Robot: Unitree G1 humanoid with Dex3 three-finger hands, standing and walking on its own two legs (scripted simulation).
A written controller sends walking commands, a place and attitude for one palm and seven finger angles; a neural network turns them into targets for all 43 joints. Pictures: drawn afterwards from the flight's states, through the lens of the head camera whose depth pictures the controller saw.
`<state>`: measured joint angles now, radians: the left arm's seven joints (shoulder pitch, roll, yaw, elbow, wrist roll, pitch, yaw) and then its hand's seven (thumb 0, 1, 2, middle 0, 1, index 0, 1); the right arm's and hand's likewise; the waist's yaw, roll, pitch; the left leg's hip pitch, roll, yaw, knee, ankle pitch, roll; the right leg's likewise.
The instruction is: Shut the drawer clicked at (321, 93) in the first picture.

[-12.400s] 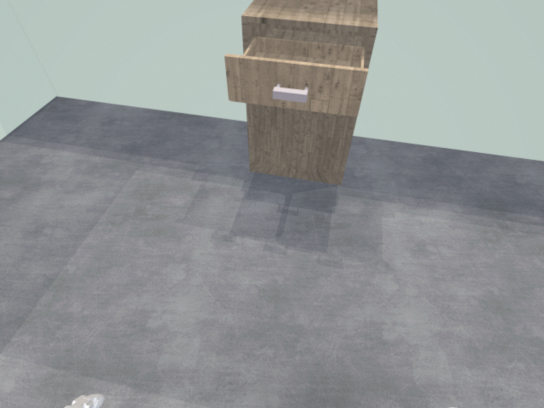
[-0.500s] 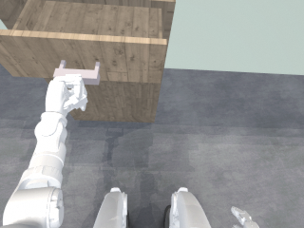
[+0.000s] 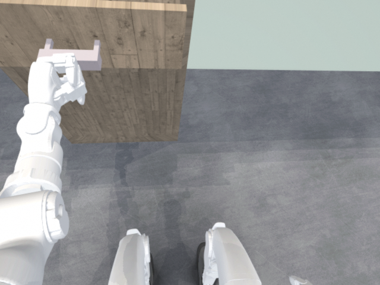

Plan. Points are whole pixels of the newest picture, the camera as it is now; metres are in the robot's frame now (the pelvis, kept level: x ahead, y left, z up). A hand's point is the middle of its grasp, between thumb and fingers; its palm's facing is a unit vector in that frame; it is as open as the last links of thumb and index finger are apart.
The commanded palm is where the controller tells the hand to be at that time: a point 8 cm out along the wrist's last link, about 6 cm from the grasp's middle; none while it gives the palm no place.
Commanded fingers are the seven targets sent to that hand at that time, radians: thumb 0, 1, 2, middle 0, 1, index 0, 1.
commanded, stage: push the drawer shut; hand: left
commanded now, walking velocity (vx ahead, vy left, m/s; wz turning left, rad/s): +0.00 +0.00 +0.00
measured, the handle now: (72, 51) +0.58 +0.21 +0.05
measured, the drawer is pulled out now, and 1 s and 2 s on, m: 0.07 0.00 0.00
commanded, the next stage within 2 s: pull the fist back off the drawer in 0.88 s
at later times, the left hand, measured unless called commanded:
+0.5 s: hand (83, 60) +0.56 +0.19 +0.05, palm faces +0.00 -1.00 -0.05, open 3.2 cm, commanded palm +0.57 +0.21 +0.05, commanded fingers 0.00 0.90 0.90 -1.40 -1.60 -1.40 -1.60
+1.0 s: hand (78, 53) +0.58 +0.20 +0.05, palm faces +0.00 -1.00 -0.06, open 3.2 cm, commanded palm +0.62 +0.20 +0.05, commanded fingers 0.00 0.90 0.90 -1.40 -1.60 -1.40 -1.60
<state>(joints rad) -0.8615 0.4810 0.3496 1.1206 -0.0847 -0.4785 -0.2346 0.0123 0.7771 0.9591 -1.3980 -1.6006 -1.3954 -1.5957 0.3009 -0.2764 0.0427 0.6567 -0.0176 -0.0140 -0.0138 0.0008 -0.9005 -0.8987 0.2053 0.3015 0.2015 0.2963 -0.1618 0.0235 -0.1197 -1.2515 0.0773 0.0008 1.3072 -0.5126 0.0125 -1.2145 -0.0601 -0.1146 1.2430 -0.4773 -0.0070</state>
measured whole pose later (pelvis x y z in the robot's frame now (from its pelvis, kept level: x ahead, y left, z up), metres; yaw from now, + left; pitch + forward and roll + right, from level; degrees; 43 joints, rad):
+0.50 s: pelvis +0.00 +0.01 -0.01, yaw -1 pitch +30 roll -5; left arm -1.08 0.61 0.40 1.24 0.00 -0.41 -0.21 0.04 0.76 0.95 -1.40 -1.60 -1.40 -1.60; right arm 0.33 -0.27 0.07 0.65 -0.05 0.01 0.01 0.00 -0.90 -0.90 0.21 0.30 0.20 0.30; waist -0.24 0.03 -0.11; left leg -1.35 0.09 -0.01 1.35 -0.52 0.02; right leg -1.30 -0.05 -0.12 1.25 -0.47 0.00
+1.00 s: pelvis -0.02 +0.01 -0.02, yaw -2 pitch +32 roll -6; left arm -1.24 0.72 0.34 1.31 0.02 -0.33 -0.21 0.03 0.60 0.95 -1.40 -1.60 -1.39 -1.60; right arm 0.34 -0.27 0.11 0.67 -0.05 -0.03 -0.01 0.00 -0.90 -0.90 0.21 0.30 0.20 0.30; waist -0.28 0.02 -0.11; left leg -1.45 0.08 -0.04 1.38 -0.50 0.02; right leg -1.38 -0.05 -0.14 1.27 -0.44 0.00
